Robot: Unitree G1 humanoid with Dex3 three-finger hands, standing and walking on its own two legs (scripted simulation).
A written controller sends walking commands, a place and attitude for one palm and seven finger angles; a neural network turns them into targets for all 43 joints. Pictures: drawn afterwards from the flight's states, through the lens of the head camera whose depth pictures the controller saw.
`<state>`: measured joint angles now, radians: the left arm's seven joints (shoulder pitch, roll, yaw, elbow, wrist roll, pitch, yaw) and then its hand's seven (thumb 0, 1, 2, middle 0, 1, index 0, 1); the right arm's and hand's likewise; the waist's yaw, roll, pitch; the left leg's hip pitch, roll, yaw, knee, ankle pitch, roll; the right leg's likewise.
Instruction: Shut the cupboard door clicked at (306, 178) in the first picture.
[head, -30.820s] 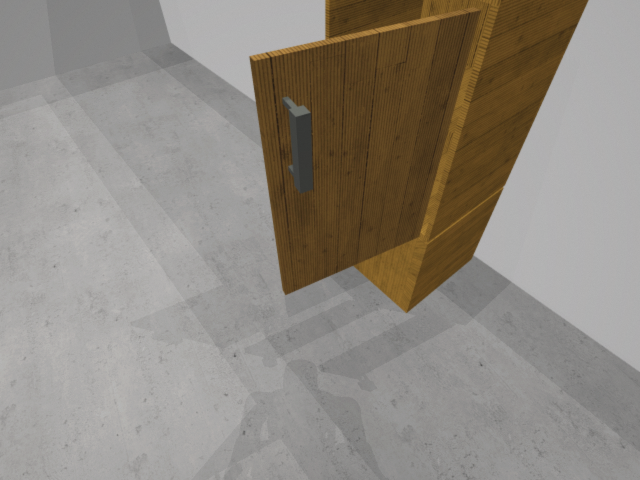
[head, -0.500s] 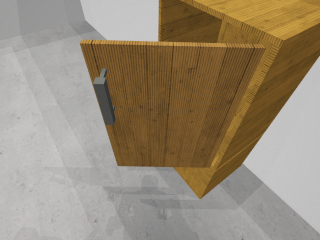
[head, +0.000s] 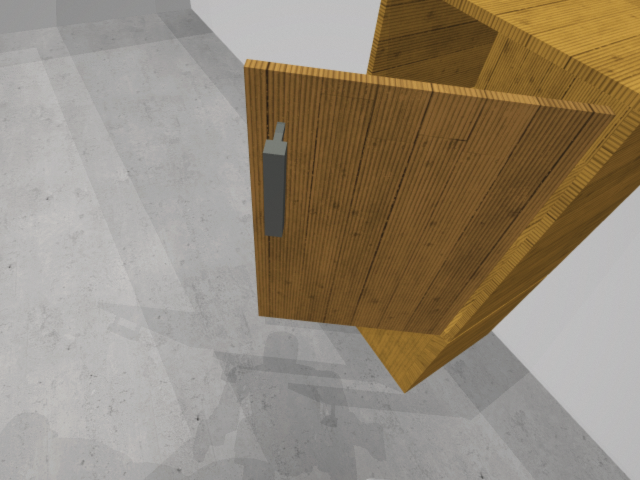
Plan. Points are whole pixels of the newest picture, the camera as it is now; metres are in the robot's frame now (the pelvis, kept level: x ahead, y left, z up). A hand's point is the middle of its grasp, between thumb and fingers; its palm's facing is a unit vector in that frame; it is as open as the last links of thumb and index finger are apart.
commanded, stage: come to a stop and stand still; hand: left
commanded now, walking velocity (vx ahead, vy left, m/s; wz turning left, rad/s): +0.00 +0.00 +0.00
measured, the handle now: (277, 181) +0.45 +0.11 +0.11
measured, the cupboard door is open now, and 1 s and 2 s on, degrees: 53 53 53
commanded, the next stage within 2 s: look again from close up in 0.50 s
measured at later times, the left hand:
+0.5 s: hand out of the picture -0.03 +0.16 -0.17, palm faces -0.01 -0.99 -0.16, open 7.3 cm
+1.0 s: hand out of the picture -0.04 +0.18 -0.17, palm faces -0.02 -0.97 -0.23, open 7.4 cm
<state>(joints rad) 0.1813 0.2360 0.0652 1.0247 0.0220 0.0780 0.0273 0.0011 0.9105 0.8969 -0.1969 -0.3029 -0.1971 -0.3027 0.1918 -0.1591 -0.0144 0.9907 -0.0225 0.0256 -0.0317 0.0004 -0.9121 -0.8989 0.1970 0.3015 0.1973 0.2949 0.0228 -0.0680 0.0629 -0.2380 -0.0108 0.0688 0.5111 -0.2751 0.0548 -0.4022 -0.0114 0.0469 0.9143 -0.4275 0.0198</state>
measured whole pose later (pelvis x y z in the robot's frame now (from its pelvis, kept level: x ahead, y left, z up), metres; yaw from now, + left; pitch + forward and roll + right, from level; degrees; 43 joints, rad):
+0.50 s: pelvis -0.03 +0.00 +0.01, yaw -1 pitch -2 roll +0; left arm 0.28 0.15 0.00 1.13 0.01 0.01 0.03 0.01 0.92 0.90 -0.20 -0.30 -0.20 -0.30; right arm 0.29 -0.15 0.00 1.15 0.00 0.01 -0.02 0.00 -0.92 -0.90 0.20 0.30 0.20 0.30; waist -0.01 -0.03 0.02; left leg -0.17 -0.02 0.10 0.35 -0.15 0.05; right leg -0.08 0.00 0.01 0.37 -0.26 -0.01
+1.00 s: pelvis -0.04 +0.01 +0.00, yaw -1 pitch +0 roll +1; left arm 0.32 0.15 -0.02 1.08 0.02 -0.01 0.04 0.00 0.91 0.90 -0.20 -0.30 -0.20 -0.30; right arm 0.30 -0.17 0.01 1.08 -0.01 -0.01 -0.01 0.02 -0.94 -0.90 0.20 0.30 0.20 0.30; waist -0.01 0.03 0.00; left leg -0.28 -0.03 0.11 0.48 -0.20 0.06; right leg -0.20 -0.01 0.02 0.53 -0.33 0.00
